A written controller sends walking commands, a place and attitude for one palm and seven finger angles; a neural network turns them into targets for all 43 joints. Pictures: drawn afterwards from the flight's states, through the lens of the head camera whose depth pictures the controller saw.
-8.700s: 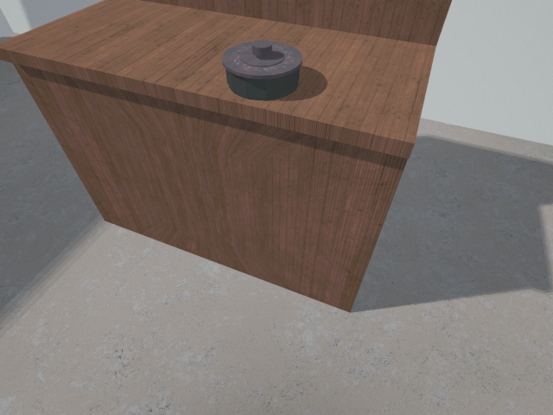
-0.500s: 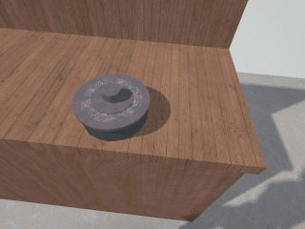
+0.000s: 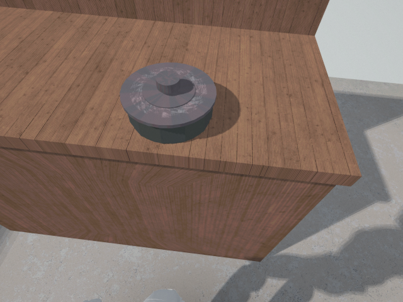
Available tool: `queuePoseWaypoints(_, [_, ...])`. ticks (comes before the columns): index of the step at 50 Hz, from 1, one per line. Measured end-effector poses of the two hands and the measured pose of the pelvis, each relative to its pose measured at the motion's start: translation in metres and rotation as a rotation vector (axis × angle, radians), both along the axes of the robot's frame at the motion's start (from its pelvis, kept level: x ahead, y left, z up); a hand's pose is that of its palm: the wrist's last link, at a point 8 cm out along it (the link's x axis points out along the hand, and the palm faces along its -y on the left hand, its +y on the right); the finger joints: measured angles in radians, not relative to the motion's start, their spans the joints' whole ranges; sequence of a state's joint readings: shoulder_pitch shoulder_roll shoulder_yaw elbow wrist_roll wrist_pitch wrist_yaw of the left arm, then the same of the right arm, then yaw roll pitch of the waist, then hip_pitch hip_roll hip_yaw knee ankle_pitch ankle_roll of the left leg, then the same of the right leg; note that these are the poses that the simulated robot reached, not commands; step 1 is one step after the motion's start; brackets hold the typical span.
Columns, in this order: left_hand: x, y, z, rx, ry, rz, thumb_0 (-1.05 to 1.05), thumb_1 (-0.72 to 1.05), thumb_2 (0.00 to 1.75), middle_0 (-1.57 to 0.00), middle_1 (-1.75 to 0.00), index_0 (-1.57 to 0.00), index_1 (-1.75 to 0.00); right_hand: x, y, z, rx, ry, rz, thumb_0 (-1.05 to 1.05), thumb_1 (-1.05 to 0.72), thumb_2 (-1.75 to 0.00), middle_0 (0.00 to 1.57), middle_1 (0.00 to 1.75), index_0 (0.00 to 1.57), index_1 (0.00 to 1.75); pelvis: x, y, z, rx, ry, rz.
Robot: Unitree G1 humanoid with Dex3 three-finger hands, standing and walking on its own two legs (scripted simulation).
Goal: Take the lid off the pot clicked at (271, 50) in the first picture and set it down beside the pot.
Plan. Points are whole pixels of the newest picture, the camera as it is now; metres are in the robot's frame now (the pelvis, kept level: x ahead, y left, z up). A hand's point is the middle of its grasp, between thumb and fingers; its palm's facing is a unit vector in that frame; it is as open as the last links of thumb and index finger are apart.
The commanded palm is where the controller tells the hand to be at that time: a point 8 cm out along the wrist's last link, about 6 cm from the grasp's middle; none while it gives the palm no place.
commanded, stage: come to a stop and stand still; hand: left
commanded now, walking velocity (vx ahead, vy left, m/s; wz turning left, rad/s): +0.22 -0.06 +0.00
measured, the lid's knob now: (168, 81) +0.48 +0.11 +0.17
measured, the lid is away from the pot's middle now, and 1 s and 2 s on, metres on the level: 0.00 0.00 0.00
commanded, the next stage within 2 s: look again from close up in 1.04 s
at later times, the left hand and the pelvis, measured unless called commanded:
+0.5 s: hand out of the picture -0.01 +0.20 -0.16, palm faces -0.01 -0.98 -0.18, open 7.4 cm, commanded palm none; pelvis -0.05 +0.02 +0.01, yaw -1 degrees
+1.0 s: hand out of the picture -0.02 +0.20 -0.17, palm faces +0.04 -0.99 -0.16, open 7.4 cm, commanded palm none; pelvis -0.02 +0.03 +0.01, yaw +0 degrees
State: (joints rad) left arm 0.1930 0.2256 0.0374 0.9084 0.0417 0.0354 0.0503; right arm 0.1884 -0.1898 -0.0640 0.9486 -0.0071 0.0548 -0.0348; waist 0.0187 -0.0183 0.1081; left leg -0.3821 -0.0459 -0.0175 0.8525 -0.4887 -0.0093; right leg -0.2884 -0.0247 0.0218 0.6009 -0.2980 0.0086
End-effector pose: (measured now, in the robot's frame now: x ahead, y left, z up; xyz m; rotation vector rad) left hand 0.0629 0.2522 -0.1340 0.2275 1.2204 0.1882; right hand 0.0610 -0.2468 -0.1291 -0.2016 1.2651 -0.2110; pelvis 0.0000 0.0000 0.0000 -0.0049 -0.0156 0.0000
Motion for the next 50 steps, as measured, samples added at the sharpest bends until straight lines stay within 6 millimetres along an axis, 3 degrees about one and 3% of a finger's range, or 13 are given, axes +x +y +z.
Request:
queuePoseWaypoints(5, [-0.012, 0.018, -0.014, -0.04, -0.02, -0.012, 0.01, 0.9, 0.9, -0.2, -0.3, -0.2, -0.29, -0.021, 0.023, 0.006, -0.018, -0.072, 0.009, 0.0, -0.91, -0.9, 0.19, 0.29, 0.2, 0.3, -0.017, 0.022, -0.007, 0.007, -0.017, -0.004])
queuePoseWaypoints(10, [-0.025, 0.022, -0.004, -0.079, -0.031, -0.006, 0.01, 0.9, 0.9, -0.2, -0.3, -0.2, -0.29, -0.063, 0.053, 0.014, 0.026, -0.014, 0.004, 0.0, -0.91, -0.9, 0.19, 0.29, 0.2, 0.3, -0.026, 0.031, 0.007, -0.008, -0.005, 0.007])
queuePoseWaypoints(13, [-0.036, 0.022, 0.002, -0.1, -0.037, 0.004, 0.01, 0.9, 0.9, -0.2, -0.3, -0.2, -0.29, -0.085, 0.061, 0.017, 0.037, 0.037, -0.005, 0.0, -0.92, -0.9, 0.2, 0.3, 0.2, 0.3, -0.031, 0.034, 0.013, -0.013, 0.013, 0.012])
queuePoseWaypoints(19, [-0.061, 0.015, 0.004, -0.112, 0.041, -0.015, 0.01, 0.9, 0.9, -0.2, -0.3, -0.2, -0.29, -0.115, 0.063, 0.016, 0.053, 0.076, -0.051, 0.0, -0.91, -0.9, 0.2, 0.3, 0.2, 0.3, -0.042, 0.032, 0.017, -0.008, 0.037, 0.002])
queuePoseWaypoints(25, [-0.078, -0.003, -0.001, -0.095, 0.065, -0.013, 0.01, 0.9, 0.9, -0.2, -0.3, -0.2, -0.29, -0.135, 0.047, 0.002, 0.073, 0.13, -0.084, 0.0, -0.91, -0.9, 0.2, 0.3, 0.2, 0.3, -0.049, 0.019, 0.009, 0.012, 0.037, -0.009])
queuePoseWaypoints(32, [-0.099, -0.019, -0.009, -0.145, 0.115, 0.035, 0.01, 0.9, 0.9, -0.2, -0.3, -0.2, -0.29, -0.119, 0.034, 0.005, 0.036, 0.12, -0.07, 0.0, -0.91, -0.9, 0.2, 0.3, 0.2, 0.3, -0.036, 0.02, 0.008, -0.027, 0.012, -0.001])
queuePoseWaypoints(37, [-0.097, -0.022, -0.017, -0.17, 0.136, 0.048, 0.01, 0.91, 0.9, -0.2, -0.3, -0.2, -0.29, -0.094, 0.043, 0.008, 0.019, 0.082, -0.043, 0.0, -0.91, -0.9, 0.19, 0.29, 0.2, 0.3, -0.03, 0.023, 0.007, -0.016, -0.006, 0.002])
queuePoseWaypoints(50, [-0.092, -0.002, -0.007, -0.125, 0.156, 0.052, 0.01, 0.91, 0.9, -0.2, -0.3, -0.2, -0.29, -0.046, 0.05, 0.01, 0.025, 0.022, 0.0, 0.01, -0.94, -0.9, 0.2, 0.3, 0.2, 0.3, -0.023, 0.031, 0.013, -0.006, -0.003, 0.003])
